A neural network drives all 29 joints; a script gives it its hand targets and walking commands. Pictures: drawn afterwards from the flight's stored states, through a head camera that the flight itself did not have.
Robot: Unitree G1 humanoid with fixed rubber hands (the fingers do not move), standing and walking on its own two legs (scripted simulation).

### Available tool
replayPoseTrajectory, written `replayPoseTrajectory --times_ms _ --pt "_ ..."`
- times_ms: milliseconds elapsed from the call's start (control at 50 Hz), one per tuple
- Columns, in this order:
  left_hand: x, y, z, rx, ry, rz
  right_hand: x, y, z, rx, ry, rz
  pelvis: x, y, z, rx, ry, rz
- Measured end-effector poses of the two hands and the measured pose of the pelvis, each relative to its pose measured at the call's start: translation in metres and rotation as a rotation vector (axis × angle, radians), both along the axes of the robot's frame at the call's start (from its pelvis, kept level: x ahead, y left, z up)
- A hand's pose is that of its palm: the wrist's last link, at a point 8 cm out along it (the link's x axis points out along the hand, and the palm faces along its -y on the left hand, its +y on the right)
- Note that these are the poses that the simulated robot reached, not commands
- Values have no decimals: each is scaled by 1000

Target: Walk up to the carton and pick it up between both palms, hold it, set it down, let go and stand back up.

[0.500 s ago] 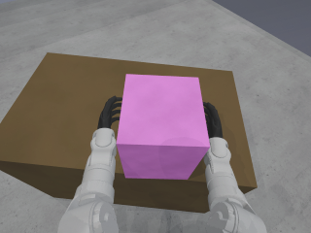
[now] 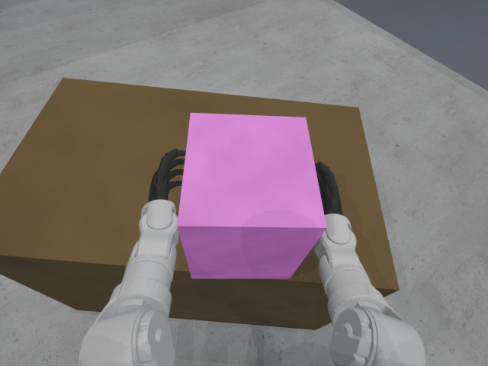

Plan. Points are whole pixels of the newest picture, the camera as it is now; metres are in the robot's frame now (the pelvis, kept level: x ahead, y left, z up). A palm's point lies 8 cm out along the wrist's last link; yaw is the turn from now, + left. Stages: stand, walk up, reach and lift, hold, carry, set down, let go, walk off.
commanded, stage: set down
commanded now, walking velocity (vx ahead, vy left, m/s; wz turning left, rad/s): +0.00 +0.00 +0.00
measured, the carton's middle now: (244, 203) +0.40 -0.01 -0.02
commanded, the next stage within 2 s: none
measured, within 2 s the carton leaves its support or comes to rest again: neither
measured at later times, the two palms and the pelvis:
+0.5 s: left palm (153, 186) +0.40 +0.15 +0.02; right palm (333, 191) +0.40 -0.17 +0.02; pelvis -0.01 +0.00 -0.02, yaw +0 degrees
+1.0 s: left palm (138, 136) +0.42 +0.16 +0.13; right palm (383, 150) +0.41 -0.22 +0.12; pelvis -0.03 -0.01 -0.01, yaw +1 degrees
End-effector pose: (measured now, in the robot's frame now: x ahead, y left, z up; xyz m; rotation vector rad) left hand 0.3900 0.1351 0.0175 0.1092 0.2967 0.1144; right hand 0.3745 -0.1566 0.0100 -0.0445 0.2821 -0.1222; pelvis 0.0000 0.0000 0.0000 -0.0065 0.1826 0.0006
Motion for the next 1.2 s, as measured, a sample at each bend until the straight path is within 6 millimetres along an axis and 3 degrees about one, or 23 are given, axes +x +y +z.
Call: replayPoseTrajectory --times_ms 220,380,600,760,1060,1200 --pt "14 4 -14 -19 -3 1 17 2 -18 28 35 3 5 2 -8 -14 118 4" --pt "15 7 -10 -31 -19 -16 28 -1 -10 22 -2 20 2 2 -14 -20 136 10" --pt "14 24 17 -35 -47 5 29 -28 21 9 -1 -11 -15 -3 -16 -18 118 15" --pt "15 25 40 -50 -42 4 26 -43 47 29 11 -28 -24 -7 -17 -9 116 17" --pt "39 20 127 -51 -59 -14 43 -62 130 62 -7 -49 -24 -14 -8 4 37 19" --pt "42 20 137 -48 -52 -29 46 -65 142 49 -9 -41 -17 -17 -3 6 -7 18"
